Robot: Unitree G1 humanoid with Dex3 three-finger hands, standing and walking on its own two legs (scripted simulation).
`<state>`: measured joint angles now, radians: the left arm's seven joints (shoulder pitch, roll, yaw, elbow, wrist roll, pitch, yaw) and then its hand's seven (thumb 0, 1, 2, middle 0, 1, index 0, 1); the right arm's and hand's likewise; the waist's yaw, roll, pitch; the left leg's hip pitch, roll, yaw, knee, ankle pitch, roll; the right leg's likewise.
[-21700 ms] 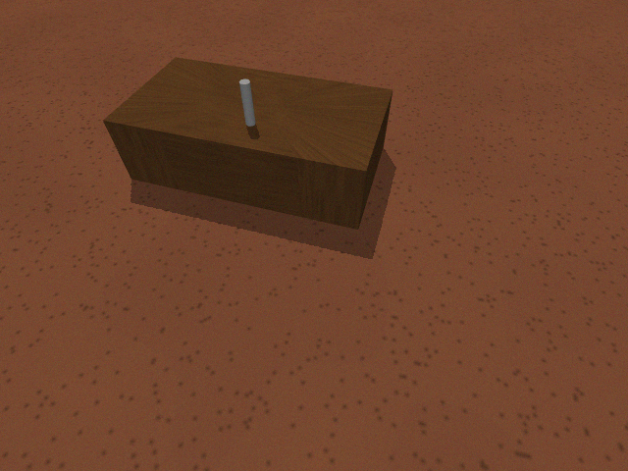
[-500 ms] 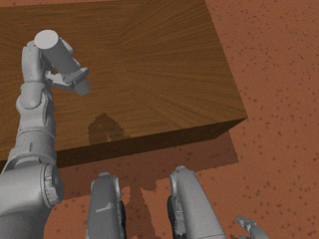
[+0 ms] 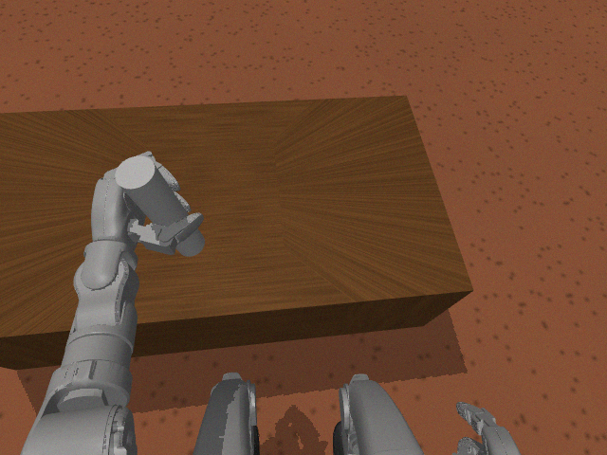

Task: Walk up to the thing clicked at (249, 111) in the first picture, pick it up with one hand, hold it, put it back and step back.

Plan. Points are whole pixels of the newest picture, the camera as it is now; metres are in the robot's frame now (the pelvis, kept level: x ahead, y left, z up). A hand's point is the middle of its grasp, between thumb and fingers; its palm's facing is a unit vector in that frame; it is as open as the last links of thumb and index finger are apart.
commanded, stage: lift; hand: left
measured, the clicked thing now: (168, 214) +0.41 +0.17 +0.04
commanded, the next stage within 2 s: hold in 0.90 s
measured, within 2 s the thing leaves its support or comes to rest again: neither
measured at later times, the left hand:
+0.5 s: hand (152, 202) +0.39 +0.17 +0.10, palm faces -0.02 -1.00 +0.01, open 7.5 cm
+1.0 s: hand (148, 202) +0.37 +0.16 +0.13, palm faces -0.03 -1.00 +0.02, open 7.5 cm
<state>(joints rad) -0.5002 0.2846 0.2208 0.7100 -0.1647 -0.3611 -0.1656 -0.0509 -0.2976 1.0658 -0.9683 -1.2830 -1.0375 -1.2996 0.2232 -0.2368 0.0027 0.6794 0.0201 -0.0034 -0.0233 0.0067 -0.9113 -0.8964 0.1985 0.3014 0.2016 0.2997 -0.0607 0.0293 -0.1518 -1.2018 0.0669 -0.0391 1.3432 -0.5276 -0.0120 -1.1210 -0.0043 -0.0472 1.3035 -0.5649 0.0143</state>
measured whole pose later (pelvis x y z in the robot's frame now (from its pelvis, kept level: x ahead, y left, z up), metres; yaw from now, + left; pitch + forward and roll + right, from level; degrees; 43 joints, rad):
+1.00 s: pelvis +0.03 +0.00 +0.08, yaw +1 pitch +10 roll -1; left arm -0.23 0.22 0.16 0.57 -0.22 -0.38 -0.23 -0.05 -0.29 1.07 -0.96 -1.30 -1.03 -1.31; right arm 0.24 -0.24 -0.01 0.66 0.02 -0.01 -0.05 0.01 -0.90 -0.89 0.20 0.30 0.20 0.30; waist -0.03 0.02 -0.07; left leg -0.68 0.06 0.00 0.94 -0.42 -0.02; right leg -0.62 -0.01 -0.03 0.91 -0.46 0.01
